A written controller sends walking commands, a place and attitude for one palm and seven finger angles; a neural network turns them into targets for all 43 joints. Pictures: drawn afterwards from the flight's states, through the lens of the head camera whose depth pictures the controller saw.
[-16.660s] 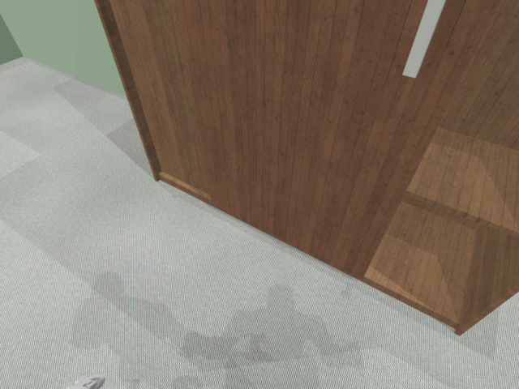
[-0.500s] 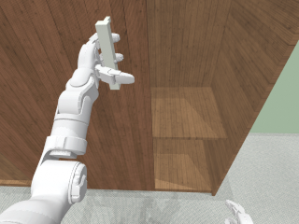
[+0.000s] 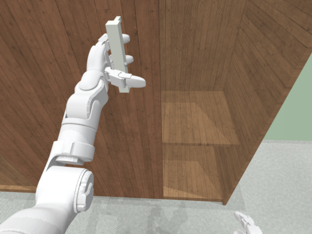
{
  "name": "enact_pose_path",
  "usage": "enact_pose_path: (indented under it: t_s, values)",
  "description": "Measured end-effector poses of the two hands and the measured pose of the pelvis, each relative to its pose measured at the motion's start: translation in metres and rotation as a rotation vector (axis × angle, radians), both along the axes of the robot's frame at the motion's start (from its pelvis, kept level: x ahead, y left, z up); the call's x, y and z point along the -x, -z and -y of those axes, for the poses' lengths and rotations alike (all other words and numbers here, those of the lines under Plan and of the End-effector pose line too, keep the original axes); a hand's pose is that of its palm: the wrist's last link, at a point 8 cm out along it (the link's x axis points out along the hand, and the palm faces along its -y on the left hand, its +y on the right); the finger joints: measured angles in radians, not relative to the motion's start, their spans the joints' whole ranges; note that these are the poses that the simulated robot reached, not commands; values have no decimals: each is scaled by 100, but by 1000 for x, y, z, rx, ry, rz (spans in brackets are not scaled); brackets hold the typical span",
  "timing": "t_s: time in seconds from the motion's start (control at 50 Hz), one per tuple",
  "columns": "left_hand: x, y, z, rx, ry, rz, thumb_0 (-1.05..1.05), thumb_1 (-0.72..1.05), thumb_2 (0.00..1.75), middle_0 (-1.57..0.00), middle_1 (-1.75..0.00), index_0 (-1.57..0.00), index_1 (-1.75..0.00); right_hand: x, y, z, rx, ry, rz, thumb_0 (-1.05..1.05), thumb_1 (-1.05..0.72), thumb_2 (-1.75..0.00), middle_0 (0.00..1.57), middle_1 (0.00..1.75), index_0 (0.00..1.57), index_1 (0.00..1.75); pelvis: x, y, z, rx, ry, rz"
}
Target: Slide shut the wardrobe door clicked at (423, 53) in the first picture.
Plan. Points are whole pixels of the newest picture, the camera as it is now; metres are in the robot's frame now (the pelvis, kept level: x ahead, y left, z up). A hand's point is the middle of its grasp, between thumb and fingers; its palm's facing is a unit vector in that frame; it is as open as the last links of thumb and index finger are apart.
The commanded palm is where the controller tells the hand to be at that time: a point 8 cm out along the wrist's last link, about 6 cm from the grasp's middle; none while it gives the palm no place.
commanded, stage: slide the fingers in behind the handle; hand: left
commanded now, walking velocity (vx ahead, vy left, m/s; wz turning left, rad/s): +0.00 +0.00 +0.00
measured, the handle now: (121, 56) +0.48 +0.11 +0.25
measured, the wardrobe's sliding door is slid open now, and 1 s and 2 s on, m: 0.38 0.38 0.38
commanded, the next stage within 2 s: grip the handle and tug to test in 0.12 s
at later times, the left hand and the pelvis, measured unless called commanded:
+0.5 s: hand (125, 63) +0.43 +0.09 +0.26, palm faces +0.00 -1.00 +0.01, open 12.2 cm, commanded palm +0.41 +0.14 +0.25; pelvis -0.01 +0.01 +0.00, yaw +0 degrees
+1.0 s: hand (125, 63) +0.43 +0.09 +0.26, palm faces +0.02 -1.00 +0.00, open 6.0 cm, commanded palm +0.40 +0.13 +0.25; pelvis +0.00 +0.00 +0.00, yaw +0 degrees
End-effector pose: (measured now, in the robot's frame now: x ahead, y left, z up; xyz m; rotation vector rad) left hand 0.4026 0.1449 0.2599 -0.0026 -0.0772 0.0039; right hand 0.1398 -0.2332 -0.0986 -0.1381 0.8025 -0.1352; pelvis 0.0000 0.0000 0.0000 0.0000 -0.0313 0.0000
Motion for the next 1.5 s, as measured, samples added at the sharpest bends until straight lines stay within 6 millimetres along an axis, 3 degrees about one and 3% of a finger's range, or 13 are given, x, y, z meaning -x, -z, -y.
enact_pose_path:
  t_s: [0.28, 0.38, 0.66, 0.9, 1.5]
  values:
    - [-1, 0, 0, -3, -5, -6, -1, -49, 30, -30, -120, -26, -120, 6, 1, -7, 5, -8, -11, 1, -90, -90, 20, 30, 20, 30, 4, 0, -5, 1, -3, -2]
    - [-2, 0, 0, 3, 0, -6, -1, -41, 34, -30, -121, -28, -121, 10, 1, -7, 5, 1, -10, 1, -90, -90, 20, 30, 20, 30, 4, 0, -6, 2, 1, -1]
    - [-4, 0, -1, 3, -5, 0, 0, 14, 57, -36, -129, -32, -129, 19, 3, -2, 9, 19, -20, 1, -90, -90, 20, 30, 20, 30, 5, 0, -6, 2, 6, -5]
    - [-5, 0, -2, 5, -10, -4, 1, 66, 80, -42, -137, -38, -137, 11, 2, -1, 12, 9, -18, 1, -90, -90, 20, 30, 20, 30, 2, 0, -4, 2, 0, -9]
    - [-3, 2, 2, -31, -32, 23, -2, 70, 79, -36, -140, -26, -140, -21, -1, -5, -29, -23, 17, 1, -91, -90, 20, 30, 20, 30, -12, 0, -1, -3, -3, -11]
